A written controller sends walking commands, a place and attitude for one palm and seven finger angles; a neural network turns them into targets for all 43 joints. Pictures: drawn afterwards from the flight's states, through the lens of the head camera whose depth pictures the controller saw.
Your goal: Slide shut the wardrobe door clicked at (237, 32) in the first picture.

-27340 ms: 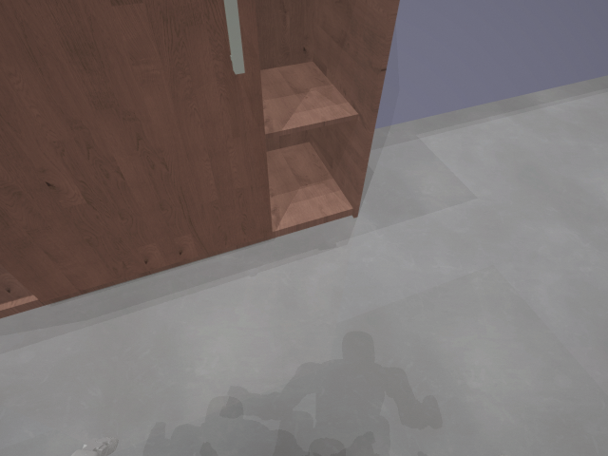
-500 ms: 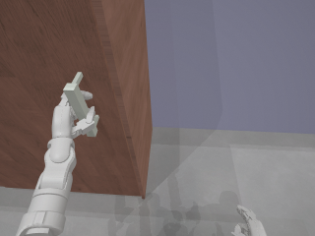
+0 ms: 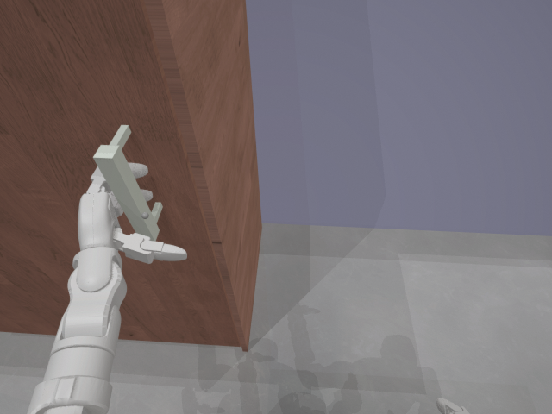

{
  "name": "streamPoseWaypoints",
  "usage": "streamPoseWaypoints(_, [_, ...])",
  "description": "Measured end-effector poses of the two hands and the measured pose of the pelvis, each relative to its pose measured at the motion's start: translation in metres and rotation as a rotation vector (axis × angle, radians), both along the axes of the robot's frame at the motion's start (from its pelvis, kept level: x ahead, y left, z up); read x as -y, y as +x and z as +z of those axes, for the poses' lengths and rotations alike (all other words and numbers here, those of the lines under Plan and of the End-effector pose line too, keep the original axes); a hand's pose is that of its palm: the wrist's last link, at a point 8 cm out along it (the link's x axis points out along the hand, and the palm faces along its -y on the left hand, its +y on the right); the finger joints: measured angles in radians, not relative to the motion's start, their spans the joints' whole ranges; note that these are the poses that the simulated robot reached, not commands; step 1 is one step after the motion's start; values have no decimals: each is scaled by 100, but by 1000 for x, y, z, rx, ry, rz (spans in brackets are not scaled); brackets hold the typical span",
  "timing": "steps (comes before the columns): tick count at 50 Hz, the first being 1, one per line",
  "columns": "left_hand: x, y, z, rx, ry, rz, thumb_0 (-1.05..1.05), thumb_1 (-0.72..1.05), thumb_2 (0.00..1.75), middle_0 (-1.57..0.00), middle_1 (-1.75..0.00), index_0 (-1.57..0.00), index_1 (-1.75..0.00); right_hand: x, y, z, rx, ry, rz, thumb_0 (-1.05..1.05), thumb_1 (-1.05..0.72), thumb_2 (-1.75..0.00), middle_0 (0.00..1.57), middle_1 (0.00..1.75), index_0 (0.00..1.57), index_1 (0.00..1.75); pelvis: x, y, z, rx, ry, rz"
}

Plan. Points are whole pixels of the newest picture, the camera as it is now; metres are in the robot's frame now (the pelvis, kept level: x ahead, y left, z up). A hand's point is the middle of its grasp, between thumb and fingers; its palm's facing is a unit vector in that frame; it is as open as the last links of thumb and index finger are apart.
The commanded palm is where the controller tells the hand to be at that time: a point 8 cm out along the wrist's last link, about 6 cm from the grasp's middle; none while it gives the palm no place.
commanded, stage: loosen the grip on the handle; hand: left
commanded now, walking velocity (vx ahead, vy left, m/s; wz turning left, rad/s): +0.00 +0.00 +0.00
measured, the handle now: (137, 187) +0.40 +0.23 +0.12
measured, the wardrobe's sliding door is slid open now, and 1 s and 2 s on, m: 0.00 0.00 0.00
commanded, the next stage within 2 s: slip the hand off the handle in 0.04 s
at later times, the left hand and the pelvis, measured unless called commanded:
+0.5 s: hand (114, 217) +0.35 +0.25 +0.10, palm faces +0.31 -0.93 -0.17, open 14.7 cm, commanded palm +0.32 +0.30 +0.11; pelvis +0.01 +0.01 +0.00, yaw +1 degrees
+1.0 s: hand (95, 238) +0.32 +0.27 +0.10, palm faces +0.31 -0.94 -0.17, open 14.7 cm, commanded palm +0.27 +0.31 +0.11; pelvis +0.00 +0.01 -0.01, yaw +0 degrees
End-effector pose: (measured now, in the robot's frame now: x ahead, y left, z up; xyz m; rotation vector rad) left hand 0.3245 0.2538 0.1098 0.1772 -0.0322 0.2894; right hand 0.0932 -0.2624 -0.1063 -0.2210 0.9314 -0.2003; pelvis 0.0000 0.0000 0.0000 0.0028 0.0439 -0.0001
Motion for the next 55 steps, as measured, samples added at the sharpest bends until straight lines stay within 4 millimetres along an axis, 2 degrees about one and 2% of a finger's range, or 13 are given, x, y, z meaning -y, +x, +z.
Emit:
streamPoseWaypoints(11, [-8,-1,-3,-13,-14,12,-2,-55,20,-27,-117,-26,-116,-24,45,4,78,27,45,1,-91,-89,20,30,20,30,-6,11,-2,-9,-2,5])
streamPoseWaypoints(18, [-25,-4,0,-1,0,30,-2,-55,20,-26,-116,-25,-115,-34,59,6,102,27,66,1,-91,-89,20,30,20,30,-9,14,-2,-9,-6,9])
streamPoseWaypoints(25, [-41,-8,2,-8,1,28,-2,-55,20,-25,-115,-25,-115,-35,54,4,83,17,63,1,-91,-89,20,30,21,30,-12,13,-2,-9,-8,12])
streamPoseWaypoints(34, [-63,-9,1,-13,2,45,-2,-55,20,-25,-115,-25,-115,-27,33,1,38,-12,40,1,-91,-89,20,30,21,30,-12,6,-3,-14,-12,16])
streamPoseWaypoints(41, [-66,-8,3,4,7,16,-2,-55,20,-25,-115,-25,-115,-22,14,-3,9,-15,19,1,-91,-89,20,30,20,30,-13,2,-4,-23,-13,12])
streamPoseWaypoints(48, [-59,-29,-5,-2,1,8,-2,-55,20,-25,-115,-25,-115,-23,12,-3,35,2,9,2,-91,-89,20,30,20,30,-14,3,-5,-14,-9,0])
streamPoseWaypoints(55, [-62,-61,-4,14,15,41,-2,-55,20,-25,-115,-25,-115,-28,31,2,97,7,47,2,-91,-89,20,30,20,30,-10,1,-6,3,-9,5])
